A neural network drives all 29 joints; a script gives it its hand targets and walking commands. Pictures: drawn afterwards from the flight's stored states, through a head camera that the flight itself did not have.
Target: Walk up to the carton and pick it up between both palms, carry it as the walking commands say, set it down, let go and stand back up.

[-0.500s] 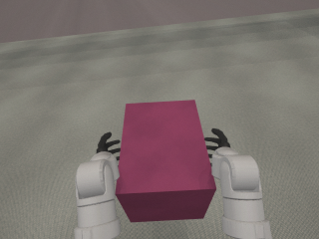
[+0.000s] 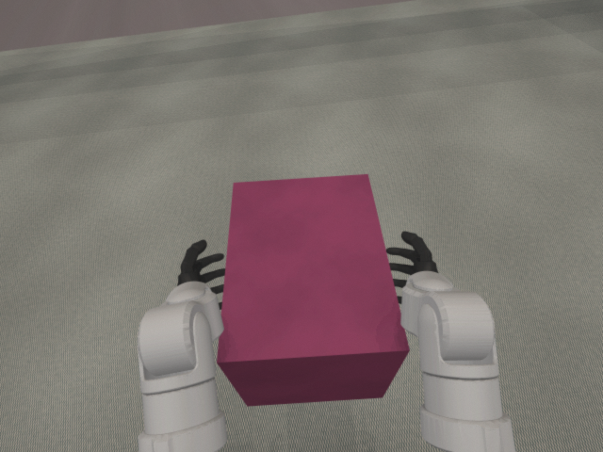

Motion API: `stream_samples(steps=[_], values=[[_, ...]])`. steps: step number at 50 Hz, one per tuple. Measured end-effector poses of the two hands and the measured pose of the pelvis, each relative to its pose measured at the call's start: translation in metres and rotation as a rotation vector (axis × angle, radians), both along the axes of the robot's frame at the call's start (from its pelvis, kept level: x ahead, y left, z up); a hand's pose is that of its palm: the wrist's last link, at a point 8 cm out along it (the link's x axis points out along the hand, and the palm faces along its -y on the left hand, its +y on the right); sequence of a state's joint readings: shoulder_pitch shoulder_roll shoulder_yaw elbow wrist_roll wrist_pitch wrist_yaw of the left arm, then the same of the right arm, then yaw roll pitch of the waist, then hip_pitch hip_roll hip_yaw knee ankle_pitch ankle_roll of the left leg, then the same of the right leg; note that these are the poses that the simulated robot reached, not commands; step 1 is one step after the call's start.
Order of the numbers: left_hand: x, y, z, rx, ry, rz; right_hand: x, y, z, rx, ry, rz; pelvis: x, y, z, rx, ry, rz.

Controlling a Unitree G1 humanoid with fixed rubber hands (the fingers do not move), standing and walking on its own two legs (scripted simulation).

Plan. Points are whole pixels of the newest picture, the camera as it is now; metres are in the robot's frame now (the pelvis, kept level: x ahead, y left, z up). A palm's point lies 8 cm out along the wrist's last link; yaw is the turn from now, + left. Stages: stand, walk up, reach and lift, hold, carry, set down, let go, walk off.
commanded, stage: carry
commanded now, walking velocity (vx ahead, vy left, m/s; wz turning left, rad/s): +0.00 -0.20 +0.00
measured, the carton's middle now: (307, 289) +0.36 +0.01 +0.02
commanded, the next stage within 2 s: none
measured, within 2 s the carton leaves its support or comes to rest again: neither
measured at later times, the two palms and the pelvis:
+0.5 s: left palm (283, 385) +0.19 +0.03 +0.11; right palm (572, 389) +0.18 -0.24 +0.10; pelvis -0.11 -0.09 -0.01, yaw -2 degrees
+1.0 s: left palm out of the picture +0.04 -0.03 +0.11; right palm out of the picture +0.02 -0.30 +0.10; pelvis -0.26 -0.14 +0.02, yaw +0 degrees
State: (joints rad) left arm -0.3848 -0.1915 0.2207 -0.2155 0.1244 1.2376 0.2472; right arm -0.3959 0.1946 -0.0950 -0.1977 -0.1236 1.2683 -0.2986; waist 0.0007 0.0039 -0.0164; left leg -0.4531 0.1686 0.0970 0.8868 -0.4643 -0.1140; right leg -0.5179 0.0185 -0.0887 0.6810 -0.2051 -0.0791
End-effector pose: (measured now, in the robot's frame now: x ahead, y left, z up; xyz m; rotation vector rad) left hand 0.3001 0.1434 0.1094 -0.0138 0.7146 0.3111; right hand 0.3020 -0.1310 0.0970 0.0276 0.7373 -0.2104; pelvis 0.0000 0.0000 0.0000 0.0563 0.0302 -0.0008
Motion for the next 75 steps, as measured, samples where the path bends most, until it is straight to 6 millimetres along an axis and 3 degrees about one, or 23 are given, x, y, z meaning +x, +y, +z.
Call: stream_samples(steps=[7,14,19,26,30,37,40,44,51,60,68,75], values=[[-0.019,-0.034,-0.005,-0.048,0.027,-0.049,-0.033,-0.034,0.008,-0.047,0.028,-0.049,-0.030,-0.023,0.010,-0.033,0.052,-0.004],[-0.048,-0.064,0.000,-0.018,-0.011,-0.048,-0.061,-0.065,0.006,-0.015,-0.012,-0.043,-0.054,-0.052,0.000,-0.006,0.001,-0.032],[-0.072,-0.085,0.004,-0.018,0.011,-0.061,-0.088,-0.085,0.009,-0.015,0.010,-0.056,-0.082,-0.068,0.011,-0.003,0.029,-0.029],[-0.116,-0.112,0.004,0.016,-0.035,-0.058,-0.130,-0.113,0.001,0.018,-0.038,-0.052,-0.120,-0.095,-0.006,0.025,-0.047,-0.030],[-0.143,-0.128,0.003,0.003,0.017,-0.081,-0.164,-0.129,0.004,0.002,0.010,-0.061,-0.148,-0.107,0.007,0.016,-0.018,-0.042],[-0.188,-0.158,-0.008,0.031,-0.025,-0.079,-0.206,-0.158,-0.014,0.025,-0.035,-0.058,-0.191,-0.137,-0.018,0.010,-0.050,-0.051],[-0.212,-0.166,-0.015,0.033,0.029,-0.087,-0.231,-0.168,-0.019,0.033,0.006,-0.054,-0.211,-0.145,-0.012,0.015,-0.076,-0.044],[-0.234,-0.174,-0.013,0.027,0.093,-0.113,-0.258,-0.176,-0.012,0.029,0.050,-0.067,-0.232,-0.148,0.003,0.013,-0.050,-0.034],[-0.264,-0.166,-0.001,0.014,0.080,-0.104,-0.286,-0.167,0.002,0.007,0.041,-0.063,-0.267,-0.143,0.019,-0.005,-0.001,-0.006],[-0.311,-0.115,-0.001,-0.043,0.047,-0.055,-0.320,-0.118,0.017,-0.044,0.013,-0.012,-0.306,-0.112,0.018,-0.046,-0.012,-0.003],[-0.337,-0.079,0.008,-0.051,-0.006,0.026,-0.323,-0.081,0.028,-0.055,-0.039,0.075,-0.316,-0.100,0.012,-0.056,-0.020,-0.003],[-0.337,-0.079,0.005,-0.064,0.008,-0.011,-0.327,-0.081,0.028,-0.082,-0.028,0.043,-0.318,-0.092,0.012,-0.066,-0.019,-0.003]])
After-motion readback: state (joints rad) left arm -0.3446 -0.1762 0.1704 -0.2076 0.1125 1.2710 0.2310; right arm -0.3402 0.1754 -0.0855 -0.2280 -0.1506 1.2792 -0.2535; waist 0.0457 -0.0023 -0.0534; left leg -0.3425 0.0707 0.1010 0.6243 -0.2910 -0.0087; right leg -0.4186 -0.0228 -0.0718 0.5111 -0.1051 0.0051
